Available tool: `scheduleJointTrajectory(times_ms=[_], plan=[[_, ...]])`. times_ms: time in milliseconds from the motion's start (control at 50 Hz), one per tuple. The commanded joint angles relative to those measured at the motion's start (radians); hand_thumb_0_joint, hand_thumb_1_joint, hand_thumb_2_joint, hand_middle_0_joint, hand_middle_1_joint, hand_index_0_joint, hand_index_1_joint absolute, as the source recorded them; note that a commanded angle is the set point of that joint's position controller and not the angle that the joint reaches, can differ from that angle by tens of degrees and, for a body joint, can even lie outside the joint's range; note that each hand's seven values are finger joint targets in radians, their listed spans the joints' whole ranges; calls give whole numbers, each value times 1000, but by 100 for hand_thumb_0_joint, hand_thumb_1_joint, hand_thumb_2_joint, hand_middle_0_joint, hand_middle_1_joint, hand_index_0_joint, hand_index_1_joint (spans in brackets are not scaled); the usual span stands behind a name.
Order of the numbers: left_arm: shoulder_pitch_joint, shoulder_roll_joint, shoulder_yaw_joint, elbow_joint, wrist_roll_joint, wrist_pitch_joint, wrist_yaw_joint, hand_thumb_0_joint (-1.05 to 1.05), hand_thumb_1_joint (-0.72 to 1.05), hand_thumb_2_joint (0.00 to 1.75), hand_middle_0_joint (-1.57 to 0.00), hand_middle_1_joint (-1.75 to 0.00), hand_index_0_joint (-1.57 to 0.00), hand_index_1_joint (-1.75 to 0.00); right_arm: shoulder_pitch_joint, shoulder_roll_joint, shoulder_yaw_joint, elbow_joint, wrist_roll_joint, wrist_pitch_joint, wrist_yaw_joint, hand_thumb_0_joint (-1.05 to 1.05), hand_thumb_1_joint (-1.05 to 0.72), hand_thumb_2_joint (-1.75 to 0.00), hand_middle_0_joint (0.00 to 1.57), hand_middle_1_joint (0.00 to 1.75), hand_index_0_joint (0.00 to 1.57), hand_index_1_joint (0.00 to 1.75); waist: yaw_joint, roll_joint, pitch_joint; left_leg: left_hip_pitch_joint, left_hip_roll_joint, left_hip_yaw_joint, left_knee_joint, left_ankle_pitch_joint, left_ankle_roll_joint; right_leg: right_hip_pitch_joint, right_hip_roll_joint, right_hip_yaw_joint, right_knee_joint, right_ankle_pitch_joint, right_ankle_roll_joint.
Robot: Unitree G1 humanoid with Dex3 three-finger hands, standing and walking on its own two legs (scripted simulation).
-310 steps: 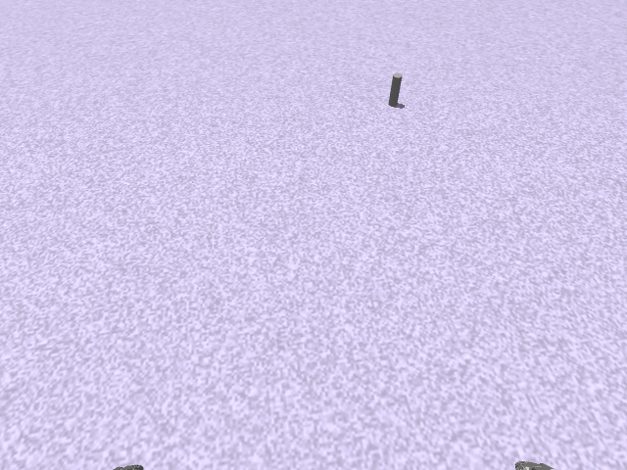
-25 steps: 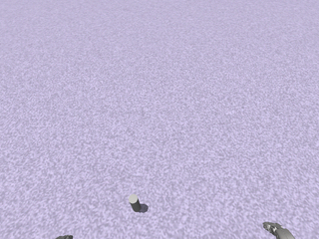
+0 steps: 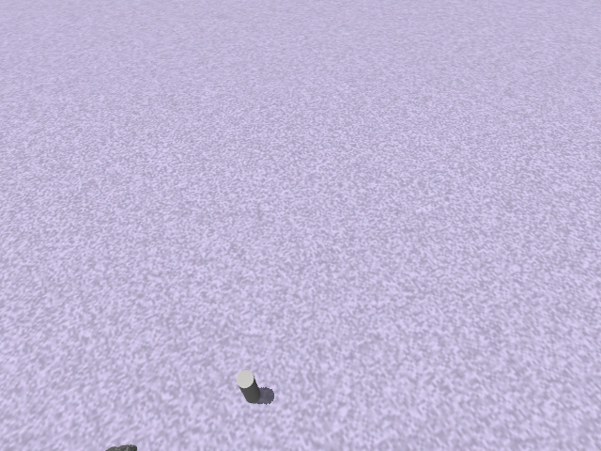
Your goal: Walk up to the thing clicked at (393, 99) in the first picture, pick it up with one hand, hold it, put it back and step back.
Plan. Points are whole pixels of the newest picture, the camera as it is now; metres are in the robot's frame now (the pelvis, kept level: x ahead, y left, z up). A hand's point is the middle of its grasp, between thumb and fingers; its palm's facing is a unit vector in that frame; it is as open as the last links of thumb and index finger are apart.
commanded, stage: walk up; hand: left
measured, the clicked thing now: (249, 387) +0.37 +0.19 -0.69
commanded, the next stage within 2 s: stand in 0.36 s
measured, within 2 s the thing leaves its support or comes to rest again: neither
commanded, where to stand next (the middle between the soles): +0.03 -0.01 m, yaw -1 degrees
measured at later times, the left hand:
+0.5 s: hand out of the picture +0.08 +0.25 -0.15, palm faces -0.02 -0.94 -0.34, open 7.4 cm
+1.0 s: hand out of the picture +0.06 +0.25 -0.15, palm faces -0.01 -0.94 -0.35, open 7.4 cm
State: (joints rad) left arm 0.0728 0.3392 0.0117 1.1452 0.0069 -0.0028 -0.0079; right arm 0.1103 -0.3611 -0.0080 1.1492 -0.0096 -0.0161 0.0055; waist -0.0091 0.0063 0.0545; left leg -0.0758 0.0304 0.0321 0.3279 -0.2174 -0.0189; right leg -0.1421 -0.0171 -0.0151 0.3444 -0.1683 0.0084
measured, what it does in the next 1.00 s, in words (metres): stands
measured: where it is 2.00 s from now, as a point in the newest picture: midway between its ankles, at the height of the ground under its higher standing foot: outside the picture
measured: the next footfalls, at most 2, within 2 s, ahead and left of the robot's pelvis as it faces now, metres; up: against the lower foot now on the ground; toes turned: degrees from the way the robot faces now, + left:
none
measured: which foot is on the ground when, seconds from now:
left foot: down 0.00-1.00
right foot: down 0.00-1.00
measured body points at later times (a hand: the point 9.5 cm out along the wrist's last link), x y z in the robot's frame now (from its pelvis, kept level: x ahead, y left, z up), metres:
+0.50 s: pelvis +0.00 +0.00 +0.00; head +0.00 +0.00 +0.45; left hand +0.08 +0.30 -0.13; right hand +0.07 -0.30 -0.13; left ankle -0.02 +0.13 -0.75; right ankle +0.01 -0.12 -0.75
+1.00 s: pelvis -0.01 +0.00 +0.00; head +0.00 -0.01 +0.45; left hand +0.06 +0.30 -0.13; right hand +0.06 -0.30 -0.14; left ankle -0.02 +0.13 -0.75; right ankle +0.01 -0.12 -0.75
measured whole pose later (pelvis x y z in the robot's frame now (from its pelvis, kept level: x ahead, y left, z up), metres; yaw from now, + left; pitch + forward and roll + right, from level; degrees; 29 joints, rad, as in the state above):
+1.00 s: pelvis -0.01 +0.00 +0.00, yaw +0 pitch -2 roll +0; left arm 0.10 0.35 0.00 1.15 0.00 -0.01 0.00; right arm 0.11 -0.35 0.00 1.15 -0.01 -0.01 0.01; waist 0.00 0.01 0.05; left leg -0.07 0.03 0.02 0.29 -0.18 -0.02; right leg -0.14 -0.02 -0.02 0.31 -0.14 0.01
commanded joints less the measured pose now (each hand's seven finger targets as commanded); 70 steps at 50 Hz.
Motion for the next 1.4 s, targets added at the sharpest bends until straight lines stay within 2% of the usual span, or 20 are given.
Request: scheduleJointTrajectory(times_ms=[0,120,140,320,340,360,420,480,560,580,720,820,920,1000,1060,1160,1280,1380], plan=[[-59,215,38,-62,1,-24,10,0,90,90,-20,-30,-20,-30,-54,-215,-36,-67,-1,-28,-17,0,-90,-90,20,30,20,30,6,-12,-102,-23,96,-70,-49,175,41,68,-102,88,-28,198,-29],[-57,213,40,-63,1,-21,10,0,90,90,-20,-30,-20,-30,-39,-216,-39,-65,0,-28,-18,0,-90,-90,20,30,20,30,6,-12,-101,-12,102,-71,-57,172,43,62,-99,88,-25,175,-30],[-46,208,38,-61,-1,-22,9,0,90,90,-20,-30,-20,-30,-46,-213,-37,-68,1,-28,-17,0,-90,-90,20,30,20,30,12,-7,-92,-10,98,-71,-56,164,43,52,-96,89,-31,169,-27],[-54,212,40,-69,2,-23,9,0,90,90,-20,-30,-20,-30,-39,-204,-40,-74,-1,-25,-14,0,-90,-90,20,30,20,30,6,-19,-59,-25,90,-68,-65,95,44,26,-93,108,-47,119,-27],[-61,224,35,-67,-4,-27,13,0,90,90,-20,-30,-20,-30,-66,-203,-38,-74,1,-19,-16,0,-90,-90,20,30,20,30,5,-7,-65,-20,116,-83,-71,166,36,30,-113,101,-50,172,-30],[-57,215,33,-66,-7,-28,13,0,90,90,-20,-30,-20,-30,-64,-205,-36,-75,2,-19,-15,0,-90,-90,20,30,20,30,7,4,-74,-18,115,-81,-68,201,34,47,-118,107,-52,216,-28],[-46,218,33,-61,-6,-29,15,0,90,90,-20,-30,-20,-30,-59,-205,-34,-69,3,-20,-15,0,-90,-90,20,30,20,30,5,5,-109,18,117,-77,-69,232,29,64,-117,98,-47,237,-28],[-47,219,29,-56,-4,-28,16,0,90,90,-20,-30,-20,-30,-68,-200,-34,-64,4,-15,-13,0,-90,-90,20,30,20,30,5,-13,-98,6,115,-84,-84,179,26,53,-111,90,-61,168,-24],[-47,223,26,-54,-3,-29,16,0,90,90,-20,-30,-20,-30,-60,-200,-30,-59,0,-15,-12,0,-90,-90,20,30,20,30,3,1,-88,-15,111,-83,-89,143,28,55,-120,99,-73,153,-24],[-47,224,27,-54,-3,-29,16,0,90,90,-20,-30,-20,-30,-64,-201,-31,-60,1,-13,-11,0,-90,-90,20,30,20,30,4,-6,-88,-16,111,-85,-90,119,29,49,-116,91,-74,121,-23],[-45,229,25,-54,-5,-31,16,0,90,90,-20,-30,-20,-30,-53,-200,-30,-55,-3,-15,-9,0,-90,-90,20,30,20,30,4,-6,-85,-16,114,-90,-86,125,32,42,-123,101,-75,127,-26],[-34,228,24,-51,-3,-30,15,0,90,90,-20,-30,-20,-30,-51,-199,-30,-54,-1,-13,-8,0,-90,-90,20,30,20,30,6,-18,-68,-31,106,-91,-88,87,32,25,-116,100,-88,65,-22],[-21,226,22,-54,-1,-32,15,0,90,90,-20,-30,-20,-30,-51,-202,-32,-58,-1,-15,-9,0,-90,-90,20,30,20,30,7,-11,-105,2,115,-91,-75,149,35,43,-124,95,-70,162,-29],[-18,223,21,-52,-5,-32,15,0,90,90,-20,-30,-20,-30,-44,-204,-29,-56,-1,-15,-9,0,-90,-90,20,30,20,30,9,7,-82,-16,112,-91,-82,142,32,40,-121,94,-75,142,-27],[-28,233,24,-53,-3,-28,15,0,90,90,-20,-30,-20,-30,-32,-198,-28,-56,-2,-13,-9,0,-90,-90,20,30,20,30,5,-13,-67,-40,108,-94,-94,79,31,31,-118,96,-81,67,-27],[-21,232,23,-53,-2,-29,14,0,90,90,-20,-30,-20,-30,-35,-201,-29,-59,-1,-13,-9,0,-90,-90,20,30,20,30,8,0,-69,-39,109,-96,-85,85,33,33,-120,99,-81,74,-28],[-28,231,23,-59,-1,-32,15,0,90,90,-20,-30,-20,-30,-29,-203,-30,-64,-2,-14,-10,0,-90,-90,20,30,20,30,6,-9,-89,-21,114,-95,-77,134,34,46,-126,98,-71,139,-32],[-14,227,22,-55,-3,-32,14,0,90,90,-20,-30,-20,-30,-30,-201,-28,-64,-1,-14,-9,0,-90,-90,20,30,20,30,11,-8,-76,-26,112,-98,-83,121,33,41,-121,95,-78,121,-29]])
